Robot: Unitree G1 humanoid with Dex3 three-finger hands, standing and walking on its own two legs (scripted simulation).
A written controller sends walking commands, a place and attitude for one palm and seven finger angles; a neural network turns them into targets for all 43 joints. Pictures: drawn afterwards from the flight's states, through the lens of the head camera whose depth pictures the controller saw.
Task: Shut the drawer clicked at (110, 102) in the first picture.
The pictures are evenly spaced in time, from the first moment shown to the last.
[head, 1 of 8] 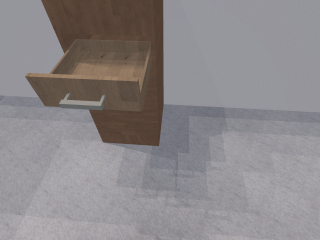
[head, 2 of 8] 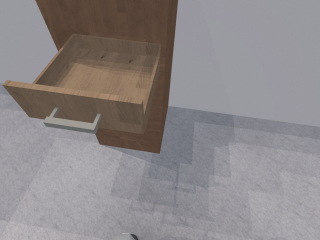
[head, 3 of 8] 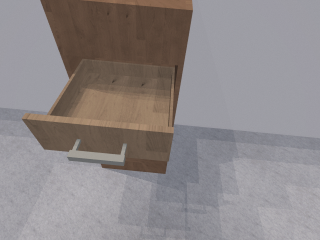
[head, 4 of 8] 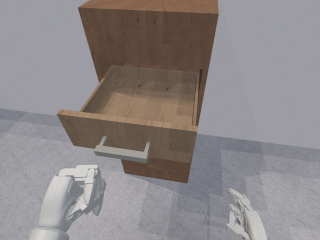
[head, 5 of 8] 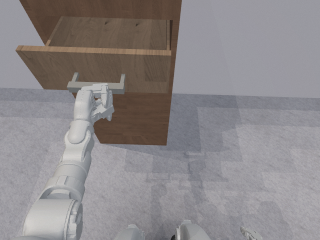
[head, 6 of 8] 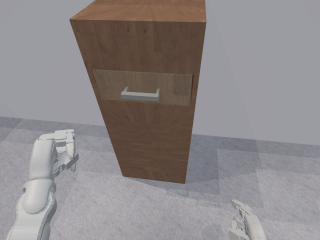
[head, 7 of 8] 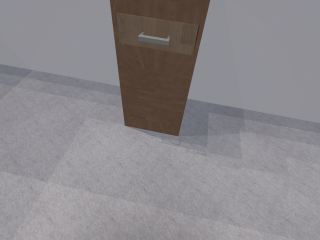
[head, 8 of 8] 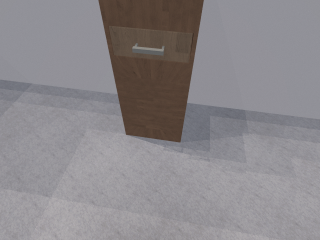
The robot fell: no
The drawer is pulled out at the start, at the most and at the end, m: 0.30 0.30 0.00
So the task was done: yes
